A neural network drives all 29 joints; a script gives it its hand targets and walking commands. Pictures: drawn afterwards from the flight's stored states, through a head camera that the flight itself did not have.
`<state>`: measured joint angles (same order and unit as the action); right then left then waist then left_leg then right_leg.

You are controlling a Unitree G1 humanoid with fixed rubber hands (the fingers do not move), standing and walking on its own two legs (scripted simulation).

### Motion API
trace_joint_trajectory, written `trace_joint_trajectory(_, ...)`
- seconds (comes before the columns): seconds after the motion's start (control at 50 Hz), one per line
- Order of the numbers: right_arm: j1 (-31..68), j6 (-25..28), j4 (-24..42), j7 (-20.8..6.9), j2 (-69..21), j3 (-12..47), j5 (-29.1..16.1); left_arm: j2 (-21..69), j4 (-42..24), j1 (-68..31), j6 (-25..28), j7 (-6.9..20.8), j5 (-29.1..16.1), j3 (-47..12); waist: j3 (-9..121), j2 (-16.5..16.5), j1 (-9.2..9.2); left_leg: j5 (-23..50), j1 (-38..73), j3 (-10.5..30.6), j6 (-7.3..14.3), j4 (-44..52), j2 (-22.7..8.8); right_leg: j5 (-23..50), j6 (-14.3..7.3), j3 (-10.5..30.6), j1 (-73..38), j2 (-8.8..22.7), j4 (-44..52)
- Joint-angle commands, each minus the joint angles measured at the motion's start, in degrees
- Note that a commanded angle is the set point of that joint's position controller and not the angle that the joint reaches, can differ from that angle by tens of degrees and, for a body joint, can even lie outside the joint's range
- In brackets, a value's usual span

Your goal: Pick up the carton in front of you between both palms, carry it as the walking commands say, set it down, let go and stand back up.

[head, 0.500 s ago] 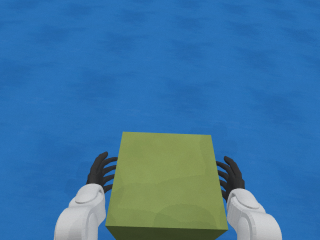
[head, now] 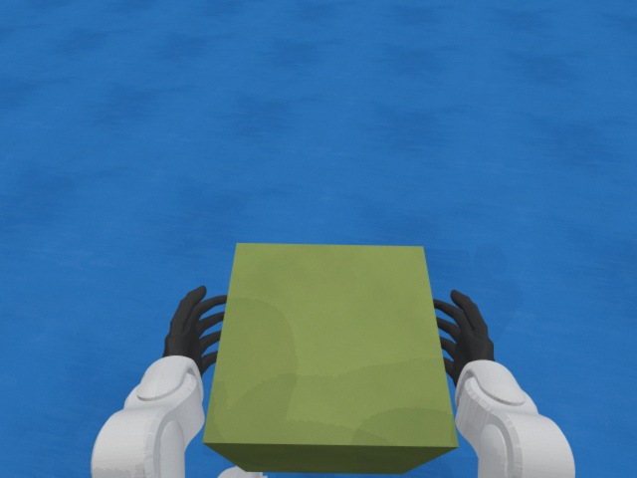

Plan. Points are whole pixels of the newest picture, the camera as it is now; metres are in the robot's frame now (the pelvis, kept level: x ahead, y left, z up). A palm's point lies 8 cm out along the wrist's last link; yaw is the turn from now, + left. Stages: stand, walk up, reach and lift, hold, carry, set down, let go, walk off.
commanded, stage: carry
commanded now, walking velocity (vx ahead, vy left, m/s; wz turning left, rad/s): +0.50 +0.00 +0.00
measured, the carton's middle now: (326, 369) +0.25 +0.00 +0.01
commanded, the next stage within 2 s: none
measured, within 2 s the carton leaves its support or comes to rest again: neither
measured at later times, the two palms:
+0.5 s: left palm (223, 169) +0.58 +0.19 +0.06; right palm (398, 175) +0.56 -0.11 +0.07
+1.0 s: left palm (273, 71) +0.91 +0.13 +0.08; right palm (406, 72) +0.92 -0.17 +0.07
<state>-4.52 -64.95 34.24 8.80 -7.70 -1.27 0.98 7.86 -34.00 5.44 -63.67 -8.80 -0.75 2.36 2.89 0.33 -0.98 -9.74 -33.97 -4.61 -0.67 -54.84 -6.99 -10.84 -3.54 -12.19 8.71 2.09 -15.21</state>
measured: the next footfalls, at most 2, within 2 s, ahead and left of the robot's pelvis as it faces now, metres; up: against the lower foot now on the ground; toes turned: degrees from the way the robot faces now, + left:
left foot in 0.24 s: +0.37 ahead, +0.13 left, +0.00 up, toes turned +10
right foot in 0.76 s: +0.72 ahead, -0.09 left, +0.00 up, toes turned -12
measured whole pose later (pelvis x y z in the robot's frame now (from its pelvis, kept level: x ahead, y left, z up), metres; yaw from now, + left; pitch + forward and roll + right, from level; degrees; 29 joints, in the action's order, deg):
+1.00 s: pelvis +0.68 -0.02 +0.00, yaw +0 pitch +4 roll +2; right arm -4.8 -64.8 32.8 8.5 -7.7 -1.5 1.0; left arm 7.9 -32.6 5.5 -63.7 -8.6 -0.4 2.3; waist 2.0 0.2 -1.3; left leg -13.3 -31.3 -4.2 0.2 -58.4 -6.0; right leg -10.0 -4.2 -12.7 12.0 1.7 -17.4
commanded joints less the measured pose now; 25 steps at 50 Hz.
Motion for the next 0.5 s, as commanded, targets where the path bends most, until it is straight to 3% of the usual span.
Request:
trace_joint_trajectory(0.0,17.7,1.1,5.2,-1.2,-38.8,32.7,-9.4,36.0,-5.6,-17.2,0.1,3.5,-10.6,-31.8,8.6,-8.1,0.35,4.9,-5.2,-2.4,-1.3,7.8,-0.3,13.6,-3.4,8.2,-12.7,12.7,7.9)
trace_joint_trajectory(0.06,17.1,-0.1,4.1,-0.7,-36.2,32.0,-9.3,33.2,-3.7,-15.6,-0.8,2.6,-9.0,-30.2,5.2,-7.7,0.20,7.4,-4.4,-4.9,-1.0,17.1,1.1,17.9,-3.2,5.5,-13.7,11.5,7.8)
trace_joint_trajectory(0.12,17.7,-0.8,3.5,-0.8,-35.0,31.4,-9.4,32.5,-2.3,-15.6,-1.4,1.9,-7.9,-29.4,1.7,-9.0,0.06,8.8,-1.5,-7.3,0.6,23.8,2.6,22.9,-2.8,3.9,-14.0,11.6,7.5)
trace_joint_trajectory(0.16,18.5,-0.7,3.8,-1.1,-35.3,31.3,-10.0,33.3,-2.6,-16.6,-1.3,1.8,-7.9,-29.8,1.7,-10.1,0.17,9.8,3.3,-7.9,2.0,26.7,3.5,30.5,-1.7,2.5,-14.8,12.0,4.8)
trace_joint_trajectory(0.2,18.3,-0.2,3.4,-1.6,-36.3,30.9,-10.2,34.7,-3.7,-18.1,-1.1,1.9,-8.5,-31.0,7.6,-10.2,1.29,6.9,17.0,-11.3,2.6,28.2,7.0,40.1,0.3,-1.3,-14.1,10.6,-7.8)
trace_joint_trajectory(0.22,17.5,0.1,2.8,-1.8,-36.6,30.4,-10.1,35.3,-4.2,-18.7,-1.0,2.0,-8.7,-31.8,11.7,-6.7,2.42,3.1,28.8,-11.7,2.7,29.7,7.9,37.1,1.5,-2.7,-9.0,8.0,-19.7)
trace_joint_trajectory(0.24,16.7,0.3,3.0,-2.0,-36.4,29.9,-9.8,35.8,-4.6,-19.1,-1.0,2.1,-9.0,-32.5,15.7,2.7,2.96,-8.4,38.9,4.8,4.5,33.7,-3.3,20.9,3.4,-1.1,1.6,5.5,-34.0)
trace_joint_trajectory(0.26,17.6,0.7,2.5,-2.3,-37.4,30.6,-10.7,36.9,-6.0,-18.5,-0.8,2.3,-9.2,-33.5,20.1,17.7,2.39,-13.7,51.4,31.9,13.0,40.6,-18.3,-7.3,5.4,2.8,20.6,-2.7,-51.8)
trace_joint_trajectory(0.28,16.5,1.2,2.4,-2.7,-39.4,31.0,-11.4,37.9,-5.9,-19.6,-0.4,2.6,-9.7,-34.2,18.8,15.9,2.32,0.0,48.3,33.9,13.3,44.0,-18.0,-14.9,3.8,10.7,24.4,-1.6,-59.3)
trace_joint_trajectory(0.3,17.4,1.9,3.2,-3.4,-41.8,31.5,-11.7,41.2,-4.9,-19.9,0.1,3.1,-9.8,-35.0,18.3,12.2,2.26,9.2,46.5,25.6,12.2,41.4,-16.2,-13.6,2.3,12.7,25.5,1.5,-61.9)
trace_joint_trajectory(0.32,18.1,2.6,3.3,-4.0,-44.2,32.1,-11.7,43.8,-4.4,-20.2,0.9,3.7,-9.8,-35.1,18.2,5.3,2.13,15.6,44.0,19.5,10.6,40.0,-14.7,-10.2,1.7,13.1,25.5,3.5,-59.5)
trace_joint_trajectory(0.34,19.0,3.4,3.7,-4.6,-45.9,32.9,-11.7,45.6,-3.8,-20.1,1.6,4.1,-9.4,-35.2,17.1,2.8,1.91,18.1,40.3,14.7,9.1,40.5,-13.5,-7.6,1.7,12.7,24.7,5.0,-55.7)
trace_joint_trajectory(0.38,18.9,4.5,3.2,-5.5,-47.2,33.7,-11.7,47.6,-2.5,-19.3,2.8,4.7,-8.5,-35.6,17.0,4.7,1.59,13.7,36.8,9.3,7.1,42.8,-11.2,-4.0,2.2,11.0,22.3,5.3,-49.7)
trace_joint_trajectory(0.48,15.9,5.1,3.2,-6.2,-43.4,33.8,-11.6,46.0,-1.7,-15.6,3.8,3.8,-6.2,-35.2,11.6,7.4,1.87,11.7,37.6,3.0,7.6,46.7,-8.9,1.5,4.2,6.2,27.4,4.8,-35.6)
